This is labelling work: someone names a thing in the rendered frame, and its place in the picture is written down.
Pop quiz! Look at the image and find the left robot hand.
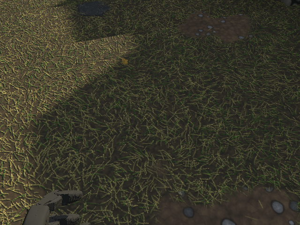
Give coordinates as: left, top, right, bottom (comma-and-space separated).
22, 189, 91, 225

